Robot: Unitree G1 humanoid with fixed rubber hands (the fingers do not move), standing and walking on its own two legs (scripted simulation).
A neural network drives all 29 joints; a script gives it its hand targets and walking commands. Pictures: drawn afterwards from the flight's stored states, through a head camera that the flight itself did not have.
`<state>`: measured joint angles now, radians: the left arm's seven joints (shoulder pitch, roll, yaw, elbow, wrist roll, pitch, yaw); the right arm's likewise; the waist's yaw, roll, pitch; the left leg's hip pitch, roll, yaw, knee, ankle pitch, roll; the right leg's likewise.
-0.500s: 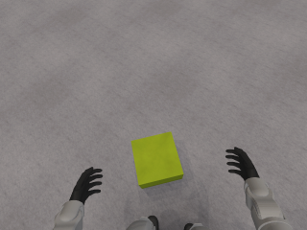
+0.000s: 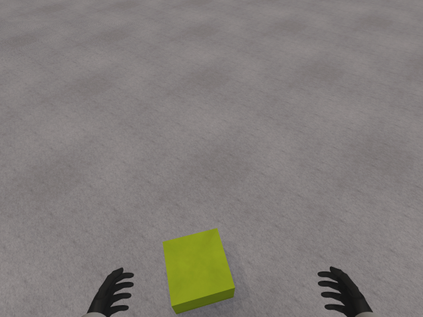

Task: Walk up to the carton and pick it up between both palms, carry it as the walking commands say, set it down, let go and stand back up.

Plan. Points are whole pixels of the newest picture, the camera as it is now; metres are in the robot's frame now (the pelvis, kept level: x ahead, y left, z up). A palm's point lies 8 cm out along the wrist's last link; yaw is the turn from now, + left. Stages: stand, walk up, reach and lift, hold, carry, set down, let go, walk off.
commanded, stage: let go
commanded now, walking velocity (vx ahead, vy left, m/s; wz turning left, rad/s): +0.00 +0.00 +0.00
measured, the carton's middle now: (197, 269) +0.44 +0.09 -0.70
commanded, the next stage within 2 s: stand in 0.24 s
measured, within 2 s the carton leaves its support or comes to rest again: neither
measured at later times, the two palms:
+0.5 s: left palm out of the picture +0.15 +0.31 -0.09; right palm out of the picture +0.13 -0.27 -0.07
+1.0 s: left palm out of the picture +0.15 +0.32 -0.10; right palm out of the picture +0.12 -0.27 -0.08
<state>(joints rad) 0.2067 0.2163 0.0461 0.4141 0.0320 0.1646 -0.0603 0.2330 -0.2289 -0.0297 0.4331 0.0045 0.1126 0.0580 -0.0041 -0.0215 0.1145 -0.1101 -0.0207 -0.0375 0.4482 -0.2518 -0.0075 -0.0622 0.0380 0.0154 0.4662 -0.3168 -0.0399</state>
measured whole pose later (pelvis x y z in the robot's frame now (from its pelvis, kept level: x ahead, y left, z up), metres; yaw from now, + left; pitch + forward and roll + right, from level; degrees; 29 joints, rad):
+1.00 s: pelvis +0.01 +0.04 +0.00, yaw -2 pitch -1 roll +0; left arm 0.16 0.37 0.01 0.83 0.03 0.00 0.02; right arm 0.13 -0.34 -0.03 0.89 -0.03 0.00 -0.02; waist -0.01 -0.04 0.01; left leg -0.15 -0.04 0.01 0.42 -0.25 0.04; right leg -0.10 0.01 0.07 0.40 -0.29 0.01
